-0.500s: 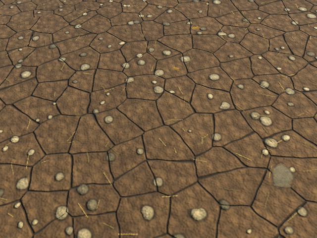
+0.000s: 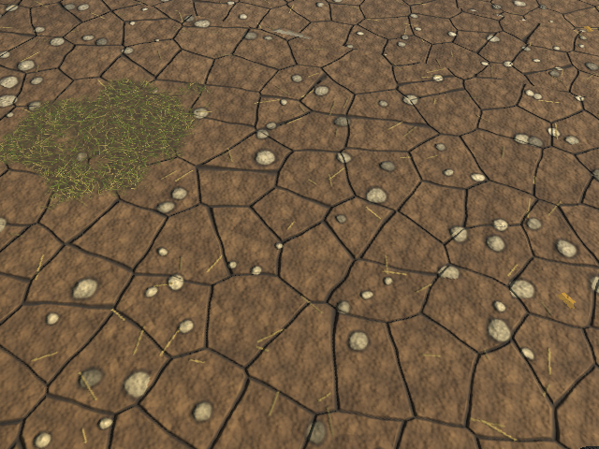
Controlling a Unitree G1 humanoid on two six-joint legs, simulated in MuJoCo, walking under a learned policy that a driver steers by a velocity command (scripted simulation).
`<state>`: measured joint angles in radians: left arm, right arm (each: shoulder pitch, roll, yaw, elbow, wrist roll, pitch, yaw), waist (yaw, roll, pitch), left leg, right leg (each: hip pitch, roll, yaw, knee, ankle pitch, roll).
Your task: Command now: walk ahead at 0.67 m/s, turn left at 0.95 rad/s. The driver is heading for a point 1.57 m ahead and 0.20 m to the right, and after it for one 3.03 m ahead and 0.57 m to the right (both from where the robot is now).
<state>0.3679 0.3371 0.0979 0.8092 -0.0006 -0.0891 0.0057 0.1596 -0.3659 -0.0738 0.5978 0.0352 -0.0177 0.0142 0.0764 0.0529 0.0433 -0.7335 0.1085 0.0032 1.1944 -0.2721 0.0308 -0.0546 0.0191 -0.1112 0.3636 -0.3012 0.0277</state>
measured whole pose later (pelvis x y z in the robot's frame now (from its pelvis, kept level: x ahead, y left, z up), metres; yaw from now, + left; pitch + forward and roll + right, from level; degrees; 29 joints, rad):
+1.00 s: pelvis +0.34 -0.07 +0.01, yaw -12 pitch +4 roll +4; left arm 0.22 0.34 0.08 0.61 -0.02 0.05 0.05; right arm 0.03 -0.31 -0.08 0.71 0.00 0.00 -0.03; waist 0.02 0.01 0.05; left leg -0.55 -0.08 -0.16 0.88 -0.32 -0.09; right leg -0.30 0.09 0.23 0.46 -0.21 -0.06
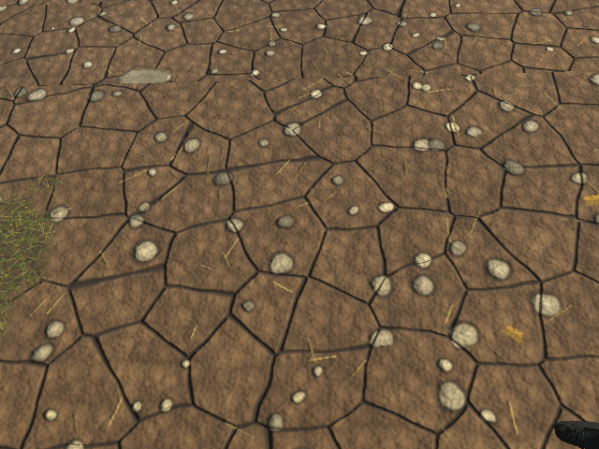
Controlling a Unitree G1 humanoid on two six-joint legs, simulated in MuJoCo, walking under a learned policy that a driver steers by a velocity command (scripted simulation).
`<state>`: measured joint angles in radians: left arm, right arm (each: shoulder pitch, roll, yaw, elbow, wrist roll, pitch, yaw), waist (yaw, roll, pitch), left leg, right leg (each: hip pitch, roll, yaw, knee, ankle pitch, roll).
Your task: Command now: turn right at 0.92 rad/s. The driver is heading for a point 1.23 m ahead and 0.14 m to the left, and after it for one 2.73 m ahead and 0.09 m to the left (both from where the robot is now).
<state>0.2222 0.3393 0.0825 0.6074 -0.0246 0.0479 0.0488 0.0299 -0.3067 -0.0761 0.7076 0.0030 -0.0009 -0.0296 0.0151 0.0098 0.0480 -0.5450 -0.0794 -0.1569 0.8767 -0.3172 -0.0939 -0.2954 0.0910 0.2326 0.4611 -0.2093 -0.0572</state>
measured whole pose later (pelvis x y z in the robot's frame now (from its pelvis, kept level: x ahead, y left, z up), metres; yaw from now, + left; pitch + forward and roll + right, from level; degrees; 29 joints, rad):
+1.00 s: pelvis +0.54 -0.11 -0.03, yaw +8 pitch +0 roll -4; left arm 0.42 0.34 0.10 0.83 0.00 -0.09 0.00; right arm 0.07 -0.33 -0.06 0.62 0.03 -0.02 0.05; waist 0.08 0.01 0.04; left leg -0.82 0.13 0.05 0.93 0.00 0.07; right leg 0.22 0.00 -0.27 0.22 -0.41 0.08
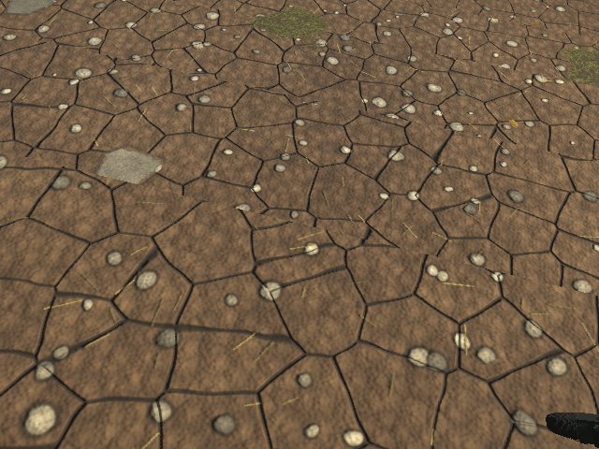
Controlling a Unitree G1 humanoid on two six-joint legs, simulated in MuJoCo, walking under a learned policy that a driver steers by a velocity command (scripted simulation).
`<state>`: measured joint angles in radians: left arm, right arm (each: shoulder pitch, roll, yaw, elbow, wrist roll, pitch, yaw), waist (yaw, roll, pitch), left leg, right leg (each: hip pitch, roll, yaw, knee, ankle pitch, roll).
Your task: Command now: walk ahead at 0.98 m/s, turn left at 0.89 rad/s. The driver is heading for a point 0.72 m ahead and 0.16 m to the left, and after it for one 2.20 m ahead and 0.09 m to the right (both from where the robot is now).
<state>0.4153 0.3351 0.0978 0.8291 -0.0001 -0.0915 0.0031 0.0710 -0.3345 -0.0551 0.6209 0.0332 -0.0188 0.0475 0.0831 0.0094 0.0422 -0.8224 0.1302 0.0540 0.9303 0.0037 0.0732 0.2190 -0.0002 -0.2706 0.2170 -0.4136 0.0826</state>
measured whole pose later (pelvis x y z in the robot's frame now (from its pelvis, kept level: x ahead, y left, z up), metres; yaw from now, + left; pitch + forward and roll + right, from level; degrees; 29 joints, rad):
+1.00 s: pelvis +0.74 +0.18 +0.01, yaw +18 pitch +0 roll -1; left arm 0.37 0.31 0.08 0.73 -0.03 0.02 0.04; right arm -0.06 -0.24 0.00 0.62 -0.03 -0.04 0.00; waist 0.12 -0.03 0.07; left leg -0.42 -0.04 -0.07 0.53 -0.12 0.03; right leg -0.34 0.10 0.17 0.97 -0.60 0.03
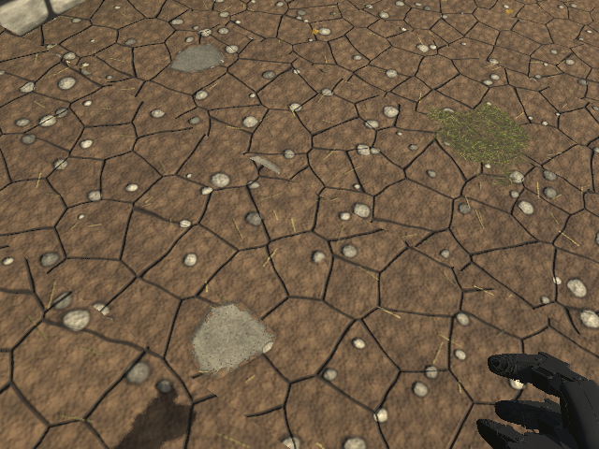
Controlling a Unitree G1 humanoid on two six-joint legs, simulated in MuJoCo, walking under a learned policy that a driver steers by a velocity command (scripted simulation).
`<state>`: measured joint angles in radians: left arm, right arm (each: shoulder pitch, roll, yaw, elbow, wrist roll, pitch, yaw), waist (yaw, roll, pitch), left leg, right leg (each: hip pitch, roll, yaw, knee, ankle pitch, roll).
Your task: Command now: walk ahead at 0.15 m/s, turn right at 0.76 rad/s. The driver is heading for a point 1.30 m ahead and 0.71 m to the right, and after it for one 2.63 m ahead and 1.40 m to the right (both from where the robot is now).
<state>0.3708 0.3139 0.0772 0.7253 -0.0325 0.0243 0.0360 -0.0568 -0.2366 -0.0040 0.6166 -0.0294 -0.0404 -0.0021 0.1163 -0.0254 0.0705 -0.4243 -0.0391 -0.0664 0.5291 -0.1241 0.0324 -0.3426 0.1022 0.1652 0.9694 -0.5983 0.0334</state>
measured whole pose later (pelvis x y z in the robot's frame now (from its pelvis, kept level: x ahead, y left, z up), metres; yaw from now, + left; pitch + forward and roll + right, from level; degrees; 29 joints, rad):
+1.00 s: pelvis +0.10 -0.01 +0.01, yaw -49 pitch +0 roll +0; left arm 0.19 0.38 0.06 0.57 -0.01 0.07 0.05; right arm 0.12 -0.28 -0.04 0.73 -0.01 0.01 0.01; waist -0.01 -0.05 0.05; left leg -0.25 -0.05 -0.06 0.47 -0.22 0.03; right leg -0.48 0.14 0.23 1.08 -0.48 0.07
